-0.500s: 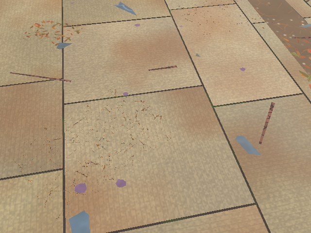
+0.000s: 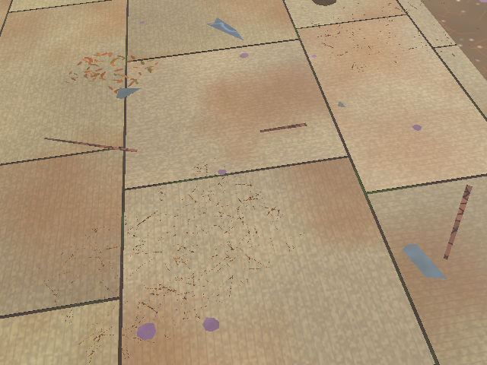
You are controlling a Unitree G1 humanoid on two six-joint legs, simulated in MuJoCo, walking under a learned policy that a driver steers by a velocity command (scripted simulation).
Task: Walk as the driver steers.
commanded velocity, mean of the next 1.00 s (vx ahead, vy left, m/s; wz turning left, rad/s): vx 0.48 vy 0.00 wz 0.13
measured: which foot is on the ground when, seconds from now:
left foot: up 0.00-0.22, down 0.24-0.78, up 0.80-1.00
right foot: down 0.00-0.24, up 0.26-0.76, down 0.78-1.00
